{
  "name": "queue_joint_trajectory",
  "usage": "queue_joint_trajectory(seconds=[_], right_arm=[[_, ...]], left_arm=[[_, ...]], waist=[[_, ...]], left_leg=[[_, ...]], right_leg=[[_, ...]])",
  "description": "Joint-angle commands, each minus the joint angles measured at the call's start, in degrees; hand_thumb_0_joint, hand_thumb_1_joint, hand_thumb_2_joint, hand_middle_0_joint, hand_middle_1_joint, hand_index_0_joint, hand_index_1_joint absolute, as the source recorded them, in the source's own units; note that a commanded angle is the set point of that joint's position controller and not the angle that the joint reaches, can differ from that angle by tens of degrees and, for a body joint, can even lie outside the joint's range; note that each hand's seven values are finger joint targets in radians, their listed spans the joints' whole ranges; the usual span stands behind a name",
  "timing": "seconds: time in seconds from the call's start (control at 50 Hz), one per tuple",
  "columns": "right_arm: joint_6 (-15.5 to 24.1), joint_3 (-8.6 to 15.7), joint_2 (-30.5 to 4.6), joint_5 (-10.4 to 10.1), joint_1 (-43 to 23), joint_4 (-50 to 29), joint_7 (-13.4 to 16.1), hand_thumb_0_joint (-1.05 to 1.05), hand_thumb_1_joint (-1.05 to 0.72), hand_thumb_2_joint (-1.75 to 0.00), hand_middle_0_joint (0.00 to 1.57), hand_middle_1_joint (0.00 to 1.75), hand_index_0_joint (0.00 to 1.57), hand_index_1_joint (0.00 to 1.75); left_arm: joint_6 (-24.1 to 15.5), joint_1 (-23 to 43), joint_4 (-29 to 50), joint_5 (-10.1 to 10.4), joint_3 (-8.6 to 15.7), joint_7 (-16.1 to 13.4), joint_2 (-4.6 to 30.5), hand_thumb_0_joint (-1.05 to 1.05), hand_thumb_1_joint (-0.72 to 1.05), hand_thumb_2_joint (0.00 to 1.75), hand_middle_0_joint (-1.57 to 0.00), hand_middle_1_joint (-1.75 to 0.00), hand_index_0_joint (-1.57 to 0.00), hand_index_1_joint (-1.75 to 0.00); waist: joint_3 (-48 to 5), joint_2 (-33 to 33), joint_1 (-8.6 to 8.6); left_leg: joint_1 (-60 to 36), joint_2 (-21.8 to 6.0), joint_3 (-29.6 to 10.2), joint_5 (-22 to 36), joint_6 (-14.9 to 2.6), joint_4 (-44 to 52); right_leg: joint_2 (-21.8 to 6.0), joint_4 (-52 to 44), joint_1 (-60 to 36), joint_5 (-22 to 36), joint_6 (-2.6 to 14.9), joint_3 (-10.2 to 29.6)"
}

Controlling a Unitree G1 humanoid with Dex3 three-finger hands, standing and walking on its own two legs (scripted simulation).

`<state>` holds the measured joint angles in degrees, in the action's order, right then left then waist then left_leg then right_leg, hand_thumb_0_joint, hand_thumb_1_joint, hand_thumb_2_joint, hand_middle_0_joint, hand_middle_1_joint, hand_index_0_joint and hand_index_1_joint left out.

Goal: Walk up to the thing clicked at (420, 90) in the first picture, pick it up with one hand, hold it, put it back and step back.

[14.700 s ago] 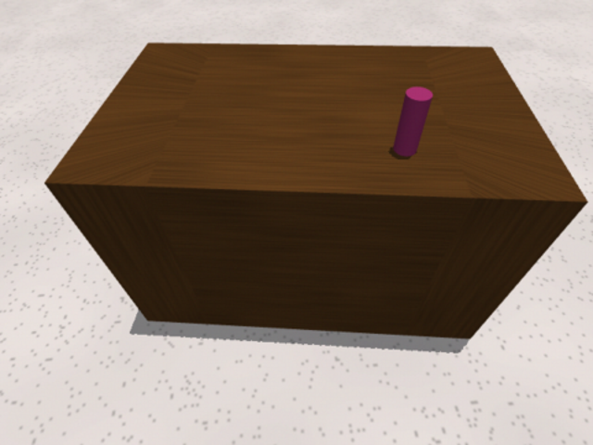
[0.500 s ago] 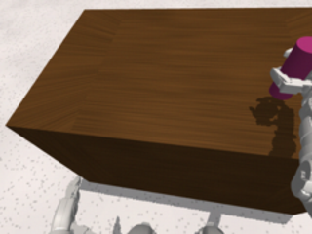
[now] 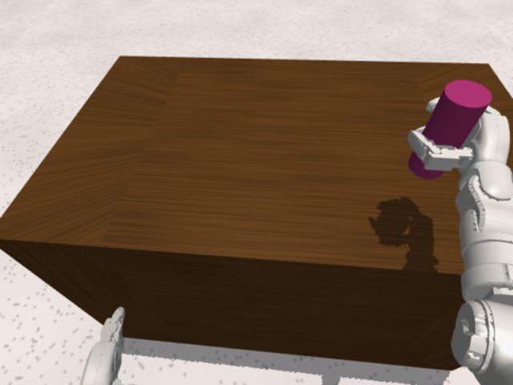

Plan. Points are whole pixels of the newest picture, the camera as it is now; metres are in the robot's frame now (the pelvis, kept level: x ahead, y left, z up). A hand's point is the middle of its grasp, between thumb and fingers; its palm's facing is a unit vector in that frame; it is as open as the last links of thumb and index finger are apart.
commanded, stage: lift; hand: right
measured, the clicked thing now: (444, 134) +0.44 -0.23 +0.16
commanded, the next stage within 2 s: hold in 0.92 s
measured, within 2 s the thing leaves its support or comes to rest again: neither
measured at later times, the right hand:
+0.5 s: hand (447, 140) +0.37 -0.19 +0.22, palm faces +0.21 +0.98 +0.01, open 7.8 cm
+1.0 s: hand (452, 142) +0.33 -0.17 +0.24, palm faces +0.20 +0.98 +0.01, open 7.8 cm
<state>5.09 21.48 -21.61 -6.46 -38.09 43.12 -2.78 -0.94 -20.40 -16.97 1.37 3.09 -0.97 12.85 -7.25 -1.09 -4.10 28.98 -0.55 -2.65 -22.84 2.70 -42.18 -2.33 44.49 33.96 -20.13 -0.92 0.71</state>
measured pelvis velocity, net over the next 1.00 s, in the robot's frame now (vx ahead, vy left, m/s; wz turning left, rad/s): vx -0.02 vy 0.02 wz -0.03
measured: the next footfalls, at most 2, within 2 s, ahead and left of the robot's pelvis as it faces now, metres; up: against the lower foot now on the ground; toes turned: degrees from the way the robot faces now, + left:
none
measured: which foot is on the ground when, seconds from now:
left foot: down 0.00-1.00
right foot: down 0.00-1.00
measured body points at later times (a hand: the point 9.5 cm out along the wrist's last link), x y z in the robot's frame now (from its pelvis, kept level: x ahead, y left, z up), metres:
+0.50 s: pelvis -0.01 +0.01 +0.01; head -0.03 +0.03 +0.46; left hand +0.15 +0.27 -0.05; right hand +0.35 -0.24 +0.22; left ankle -0.02 +0.15 -0.71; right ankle +0.02 -0.13 -0.71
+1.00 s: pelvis -0.02 +0.02 +0.02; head -0.06 +0.04 +0.47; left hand +0.15 +0.27 -0.05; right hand +0.32 -0.22 +0.24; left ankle -0.02 +0.15 -0.71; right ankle +0.02 -0.13 -0.71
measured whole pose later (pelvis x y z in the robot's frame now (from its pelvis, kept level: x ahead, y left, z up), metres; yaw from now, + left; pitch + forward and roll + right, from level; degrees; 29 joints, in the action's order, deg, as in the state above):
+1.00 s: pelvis -0.02 +0.02 +0.02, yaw -2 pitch -2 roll +0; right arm -25.8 16.2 -13.5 -11.0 -23.8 2.8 1.1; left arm -5.6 -16.2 -29.6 2.3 4.7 -2.6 13.2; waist -3.7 -3.5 -0.2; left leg 13.6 -1.3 -1.4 -18.3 1.6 -33.6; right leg -1.7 32.4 17.4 -13.4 -1.9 1.6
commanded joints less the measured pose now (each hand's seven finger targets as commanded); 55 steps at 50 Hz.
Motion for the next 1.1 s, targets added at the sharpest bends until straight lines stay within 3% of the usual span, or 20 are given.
queue_joint_trajectory(seconds=[0.0, 0.04, 0.08, 0.12, 0.16, 0.2, 0.22, 0.28, 0.36, 0.4, 0.44, 0.5, 0.52, 0.58, 0.68, 0.78, 0.84, 0.9, 0.94, 1.08], right_arm=[[-1.2, -3.1, -6.0, -2.5, -18.8, -13.7, 0.0, 0.0, -0.43, -1.31, 1.34, 1.43, 1.36, 1.43], [-1.8, 3.4, -18.4, -1.8, -26.2, -26.9, 1.3, 0.0, -0.43, -1.33, 1.36, 1.46, 1.39, 1.46], [-4.8, -3.0, -6.8, -2.5, -20.9, -23.5, 0.8, 0.0, -0.39, -1.34, 1.36, 1.46, 1.39, 1.46], [-6.3, -4.1, -4.5, -3.0, -18.2, -24.2, 1.2, 0.0, -0.4, -1.31, 1.34, 1.43, 1.36, 1.43], [-6.5, 0.8, -12.9, -2.8, -22.5, -33.5, 1.9, 0.0, -0.43, -1.32, 1.36, 1.45, 1.39, 1.45], [-8.9, -2.6, -6.9, -3.3, -18.7, -33.2, 1.8, 0.0, -0.41, -1.31, 1.35, 1.43, 1.37, 1.43], [-9.9, -5.4, -3.0, -3.3, -17.1, -32.0, 1.6, 0.0, -0.39, -1.32, 1.35, 1.45, 1.38, 1.45], [-12.1, -0.3, -9.7, -3.7, -17.4, -38.5, 2.4, 0.0, -0.41, -1.33, 1.37, 1.46, 1.39, 1.46], [-15.2, -3.4, -4.2, -4.2, -14.3, -40.0, 2.5, 0.0, -0.4, -1.32, 1.36, 1.46, 1.39, 1.46], [-16.2, -1.3, -7.3, -4.3, -15.3, -43.3, 2.9, 0.0, -0.41, -1.31, 1.36, 1.45, 1.38, 1.45], [-17.6, -3.7, -4.2, -4.2, -13.5, -43.2, 2.6, 0.0, -0.39, -1.32, 1.36, 1.46, 1.39, 1.46], [-19.3, -2.9, -4.7, -4.4, -13.6, -45.3, 3.0, 0.0, -0.42, -1.32, 1.37, 1.46, 1.39, 1.46], [-20.0, -2.5, -4.7, -4.6, -13.2, -45.7, 3.1, 0.0, -0.42, -1.32, 1.36, 1.46, 1.39, 1.46], [-21.2, -1.9, -5.0, -4.9, -11.9, -47.5, 3.3, 0.0, -0.41, -1.31, 1.36, 1.44, 1.38, 1.44], [-23.6, -3.6, -2.6, -4.8, -10.5, -47.9, 3.5, 0.0, -0.42, -1.31, 1.35, 1.44, 1.38, 1.44], [-25.3, -2.4, -3.3, -5.3, -10.2, -50.7, 3.5, 0.0, -0.42, -1.3, 1.35, 1.44, 1.37, 1.44], [-25.9, -2.3, -3.9, -4.9, -11.5, -53.6, 3.8, 0.0, -0.43, -1.31, 1.36, 1.44, 1.38, 1.44], [-26.7, -2.5, -3.4, -5.4, -11.3, -54.6, 3.9, 0.0, -0.45, -1.32, 1.36, 1.44, 1.38, 1.44], [-27.0, -2.9, -2.6, -5.3, -10.9, -54.5, 3.9, 0.0, -0.47, -1.31, 1.36, 1.43, 1.38, 1.43], [-28.9, -2.2, -3.4, -5.3, -10.3, -55.6, 3.9, 0.0, -0.41, -1.32, 1.35, 1.44, 1.37, 1.44]], left_arm=[[-3.8, 0.5, 5.1, 0.8, 3.3, -0.4, 5.9, 0.0, -0.53, 0.04, -0.05, -0.06, -0.05, -0.05], [-3.8, 3.2, 8.3, 0.4, 7.5, -1.2, 11.9, 0.0, -0.54, 0.04, -0.05, -0.05, -0.05, -0.05], [-3.7, 0.4, 5.4, 0.6, 5.5, -0.6, 8.0, 0.0, -0.53, 0.04, -0.04, -0.06, -0.05, -0.05], [-4.5, 3.6, 5.6, 1.1, 3.3, -0.6, 5.9, 0.0, -0.53, 0.04, -0.04, -0.06, -0.05, -0.05], [-4.4, 5.2, 7.2, 1.1, 4.0, -0.9, 7.4, 0.0, -0.53, 0.04, -0.04, -0.05, -0.05, -0.05], [-4.5, 4.0, 6.9, 1.1, 4.9, -1.0, 7.7, 0.0, -0.53, 0.04, -0.04, -0.05, -0.05, -0.05], [-4.6, 3.2, 5.6, 1.0, 2.5, -0.9, 5.2, 0.0, -0.53, 0.04, -0.04, -0.05, -0.05, -0.05], [-4.7, 4.7, 5.2, 1.1, 5.6, -1.4, 8.8, 0.0, -0.54, 0.05, -0.04, -0.05, -0.04, -0.05], [-5.0, 5.5, 3.9, 1.3, 3.2, -1.2, 5.5, 0.0, -0.54, 0.05, -0.04, -0.05, -0.04, -0.05], [-5.0, 6.4, 2.4, 1.2, 5.8, -1.6, 8.3, 0.0, -0.54, 0.04, -0.04, -0.05, -0.04, -0.05], [-5.3, 7.0, 0.7, 1.1, 3.3, -1.1, 5.6, 0.0, -0.54, 0.05, -0.04, -0.05, -0.04, -0.05], [-5.9, 9.6, 1.5, 1.2, 2.6, -1.3, 5.4, 0.0, -0.55, 0.05, -0.04, -0.05, -0.04, -0.05], [-6.1, 9.7, 2.0, 1.0, 4.5, -1.6, 7.6, 0.0, -0.55, 0.05, -0.04, -0.05, -0.04, -0.05], [-6.3, 9.7, 0.9, 0.9, 5.2, -1.8, 8.1, 0.0, -0.55, 0.05, -0.04, -0.05, -0.04, -0.05], [-6.7, 9.6, -1.0, 1.0, 3.7, -1.8, 6.3, 0.0, -0.55, 0.05, -0.04, -0.05, -0.04, -0.05], [-7.3, 10.5, -2.2, 0.9, 4.5, -1.7, 7.2, 0.0, -0.55, 0.05, -0.04, -0.05, -0.04, -0.05], [-7.6, 11.5, -2.0, 0.8, 3.0, -1.6, 6.1, 0.0, -0.55, 0.05, -0.04, -0.04, -0.04, -0.05], [-8.3, 12.6, -1.5, 0.9, 5.9, -1.9, 9.0, 0.0, -0.55, 0.05, -0.04, -0.05, -0.04, -0.05], [-8.2, 11.1, -3.4, 0.8, 2.4, -1.7, 5.4, 0.0, -0.55, 0.05, -0.04, -0.05, -0.04, -0.05], [-8.7, 12.3, -5.0, 0.7, 5.9, -2.0, 8.6, 0.0, -0.54, 0.04, -0.05, -0.05, -0.04, -0.05]], waist=[[-12.6, -1.4, 0.81], [-22.7, -2.8, 2.17], [-14.5, -1.5, 1.1], [-12.3, 0.7, 2.2], [-15.7, -1.4, 3.19], [-14.4, 0.1, 2.14], [-12.5, 0.1, 2.18], [-12.2, -0.3, 3.12], [-10.0, 0.2, 3.12], [-9.3, 0.2, 2.85], [-8.3, -1.3, 3.49], [-8.8, 0.5, 3.92], [-9.2, 1.9, 3.24], [-8.4, 2.6, 3.96], [-6.3, 1.5, 3.72], [-6.4, 2.2, 3.84], [-7.2, 1.3, 4.38], [-6.9, 1.2, 3.88], [-5.7, 1.4, 4.28], [-7.1, 0.3, 3.91]], left_leg=[[-2.9, 1.6, 4.8, 20.6, -1.81, 5.8], [-7.2, 1.4, 4.5, 24.6, -1.83, 5.4], [-5.9, 1.5, 4.8, 22.4, -1.79, 6.5], [-7.1, 1.4, 4.9, 19.8, -1.75, 7.4], [-8.6, 1.2, 4.7, 18.3, -1.98, 7.9], [-8.4, 1.3, 4.9, 19.2, -1.88, 8.1], [-8.4, 1.2, 4.8, 19.4, -1.72, 8.6], [-8.9, 1.0, 4.7, 17.5, -1.57, 9.5], [-9.0, 1.0, 4.8, 15.7, -1.61, 10.6], [-8.7, 1.0, 4.7, 13.8, -1.62, 11.4], [-9.0, 1.0, 4.7, 13.5, -1.84, 11.7], [-10.0, 0.9, 4.7, 12.6, -1.69, 12.6], [-9.9, 1.0, 4.8, 12.2, -1.64, 12.9], [-10.7, 0.7, 4.7, 12.3, -1.49, 13.4], [-10.1, 0.9, 4.8, 11.6, -1.61, 14.5], [-11.3, 0.9, 5.0, 11.5, -1.54, 15.2], [-11.7, 0.7, 4.7, 12.3, -1.65, 15.4], [-11.3, 1.1, 5.3, 11.6, -1.85, 15.8], [-11.7, 0.7, 5.0, 11.7, -1.69, 16.1], [-12.2, 0.9, 5.3, 12.6, -1.9, 16.1]], right_leg=[[1.3, -6.0, -17.2, 19.0, 1.45, -1.8], [1.4, -5.6, -22.0, 23.2, 1.49, -1.8], [1.5, -6.9, -19.8, 20.2, 1.34, -1.9], [1.4, -8.2, -18.5, 17.3, 1.33, -2.0], [1.6, -8.9, -20.1, 15.9, 1.23, -2.1], [1.5, -9.2, -21.7, 16.5, 1.1, -2.1], [1.6, -9.3, -21.2, 16.6, 1.15, -2.2], [2.0, -10.3, -21.0, 14.4, 1.31, -2.4], [1.9, -11.3, -21.7, 12.7, 1.3, -2.2], [1.9, -12.1, -21.8, 10.8, 1.34, -2.3], [2.0, -12.6, -21.6, 10.8, 1.22, -2.1], [2.1, -12.9, -22.3, 10.0, 1.34, -2.1], [2.0, -13.3, -22.9, 9.6, 1.36, -2.1], [2.3, -13.6, -22.9, 10.1, 1.42, -2.1], [2.3, -14.7, -23.7, 9.3, 1.4, -2.1], [2.4, -15.4, -24.0, 9.3, 1.44, -1.9], [2.5, -15.6, -24.6, 10.4, 1.28, -2.2], [2.3, -16.3, -25.7, 9.7, 1.25, -1.8], [2.6, -16.0, -25.0, 10.0, 1.44, -2.1], [2.5, -16.8, -26.3, 10.5, 1.29, -1.9]])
